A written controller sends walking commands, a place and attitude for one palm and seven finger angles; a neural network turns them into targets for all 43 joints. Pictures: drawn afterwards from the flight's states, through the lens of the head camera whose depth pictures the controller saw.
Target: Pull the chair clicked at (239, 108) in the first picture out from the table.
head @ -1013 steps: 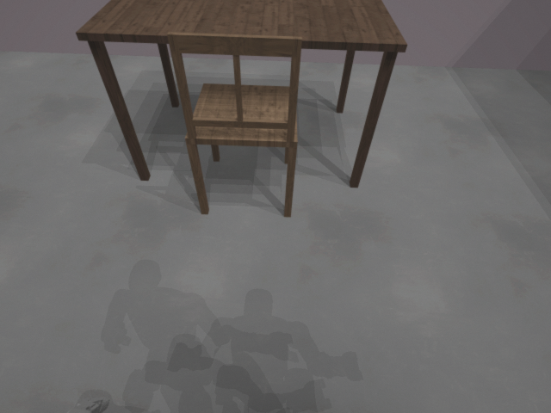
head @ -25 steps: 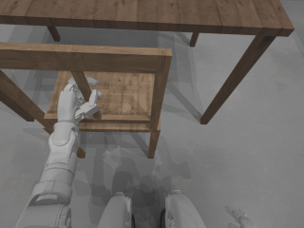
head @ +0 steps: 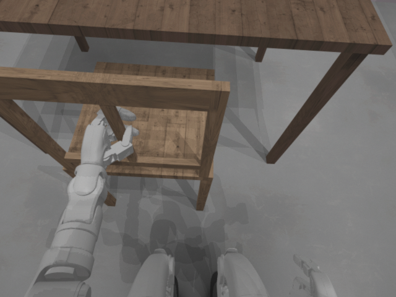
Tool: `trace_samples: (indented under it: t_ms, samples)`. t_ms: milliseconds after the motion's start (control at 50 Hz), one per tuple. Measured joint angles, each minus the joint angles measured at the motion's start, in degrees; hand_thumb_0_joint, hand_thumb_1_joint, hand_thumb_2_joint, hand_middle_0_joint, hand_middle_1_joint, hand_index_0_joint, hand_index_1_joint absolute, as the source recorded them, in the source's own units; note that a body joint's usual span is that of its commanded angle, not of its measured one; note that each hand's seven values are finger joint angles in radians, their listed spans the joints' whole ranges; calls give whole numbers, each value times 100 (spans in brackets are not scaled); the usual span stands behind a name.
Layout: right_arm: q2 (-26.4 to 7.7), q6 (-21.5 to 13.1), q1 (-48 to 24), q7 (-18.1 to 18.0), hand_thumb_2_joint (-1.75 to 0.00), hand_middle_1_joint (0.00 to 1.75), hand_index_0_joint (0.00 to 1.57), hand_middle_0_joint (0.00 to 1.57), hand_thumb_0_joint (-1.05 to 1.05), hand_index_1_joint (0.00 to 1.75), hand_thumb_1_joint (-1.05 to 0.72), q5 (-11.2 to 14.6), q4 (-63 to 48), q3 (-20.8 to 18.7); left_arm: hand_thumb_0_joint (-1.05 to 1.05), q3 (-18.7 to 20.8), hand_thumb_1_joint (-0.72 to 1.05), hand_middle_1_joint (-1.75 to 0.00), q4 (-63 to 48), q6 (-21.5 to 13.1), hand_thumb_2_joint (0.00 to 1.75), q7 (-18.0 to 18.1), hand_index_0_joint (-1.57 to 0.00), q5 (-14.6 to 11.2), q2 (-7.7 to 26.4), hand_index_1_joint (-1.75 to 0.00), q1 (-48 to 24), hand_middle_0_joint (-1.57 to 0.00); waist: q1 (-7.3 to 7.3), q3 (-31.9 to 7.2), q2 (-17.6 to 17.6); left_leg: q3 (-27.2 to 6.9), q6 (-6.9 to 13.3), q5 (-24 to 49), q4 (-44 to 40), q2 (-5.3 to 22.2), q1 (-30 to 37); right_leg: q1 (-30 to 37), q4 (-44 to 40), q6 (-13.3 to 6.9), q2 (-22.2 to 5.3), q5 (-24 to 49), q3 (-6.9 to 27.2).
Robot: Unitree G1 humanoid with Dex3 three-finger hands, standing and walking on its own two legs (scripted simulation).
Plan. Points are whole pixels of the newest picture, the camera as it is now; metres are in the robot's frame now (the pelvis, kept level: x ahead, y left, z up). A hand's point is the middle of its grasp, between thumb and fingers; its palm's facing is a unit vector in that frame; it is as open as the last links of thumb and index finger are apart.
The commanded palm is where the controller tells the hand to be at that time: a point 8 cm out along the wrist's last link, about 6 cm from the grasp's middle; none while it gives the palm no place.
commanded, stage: step backward, pulling the chair out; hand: left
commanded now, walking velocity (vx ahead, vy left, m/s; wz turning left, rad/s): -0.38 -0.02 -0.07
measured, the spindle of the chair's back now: (122, 136) +0.44 +0.17 -0.01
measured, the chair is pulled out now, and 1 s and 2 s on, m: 0.03 0.16 0.27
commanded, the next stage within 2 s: none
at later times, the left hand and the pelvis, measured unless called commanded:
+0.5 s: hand (139, 156) +0.37 +0.12 +0.03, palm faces -0.05 -0.99 -0.14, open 5.0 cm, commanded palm +0.35 +0.17 +0.03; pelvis +0.00 +0.00 +0.09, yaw -5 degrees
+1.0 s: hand (149, 203) +0.28 +0.09 +0.03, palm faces -0.11 -0.98 -0.16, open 5.1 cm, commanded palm +0.29 +0.14 +0.03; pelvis -0.06 +0.00 +0.09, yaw -4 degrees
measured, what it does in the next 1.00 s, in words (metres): rises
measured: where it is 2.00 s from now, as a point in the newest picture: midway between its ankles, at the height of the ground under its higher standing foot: outside the picture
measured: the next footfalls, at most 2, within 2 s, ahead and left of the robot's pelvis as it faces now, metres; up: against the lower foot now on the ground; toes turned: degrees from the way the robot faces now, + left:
left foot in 1.50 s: -0.18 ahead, +0.17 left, +0.00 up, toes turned +1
right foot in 1.62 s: -0.02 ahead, -0.10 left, +0.00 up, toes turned -4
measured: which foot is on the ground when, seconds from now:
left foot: down 0.00-1.00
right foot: down 0.00-1.00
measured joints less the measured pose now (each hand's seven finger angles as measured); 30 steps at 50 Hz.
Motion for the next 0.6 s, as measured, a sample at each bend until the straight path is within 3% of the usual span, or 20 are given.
trace_samples:
  t_ms: [40, 80, 140, 240, 440, 600]
  samples:
    - [67, 196, 55, -163, -90, 30, 21, 20, 1, 30, -90, 95, -11, 15, 2, -138, 75, -131, 201, 439, 83, 360, -42, 102, -50, -145, 21, -40, -17, 127, 78, 14, 15, 219, -604, -11, 581, 580, -571, 39, 17, 18, 32]
    - [98, 307, 173, -300, -90, 30, 21, 20, 1, 30, -90, 160, 25, 78, 3, -237, 76, -126, 649, 666, 83, 603, -42, 127, -125, -145, -6, -37, -2, 143, 115, 75, 33, 491, -1291, -6, 1155, 1117, -1233, 40, 47, 264, 98]
    - [107, 380, 347, -419, -90, 30, 21, 20, 1, 30, -90, 199, 150, 161, 4, -214, 76, -116, 1349, 610, 82, 743, -44, -1, -289, -145, -74, -31, 18, 157, 29, 169, 8, 807, -2162, -5, 1871, 1792, -2088, 97, 77, 613, 209]
    - [11, 411, 421, -538, -90, 30, 21, 20, 0, 30, -90, 171, 399, 49, 5, -342, 76, -110, 2105, 513, 80, 745, -47, 137, -276, -145, -372, -31, 11, 367, -38, 179, 12, 1172, -2955, 34, 2555, 2440, -2862, 184, 140, 1140, 223]
    - [-76, 366, 263, -503, -90, 30, 21, 20, 0, 30, -90, 45, 546, -149, 4, -285, 75, -112, 2233, 421, 79, 605, -49, 157, -170, -145, -251, -33, -37, 881, -29, 443, -8, 1386, -3393, 72, 3231, 3050, -3320, 95, 181, 1292, 425]
    - [65, 325, 136, -575, -90, 30, 21, 20, 0, 30, -90, 117, 616, -57, 3, -421, 75, -113, 2221, 400, 78, 683, -49, 140, -267, -145, -97, -33, -4, 899, 10, 442, -125, 1668, -3608, 157, 3250, 3067, -3553, -9, 266, 1581, 413]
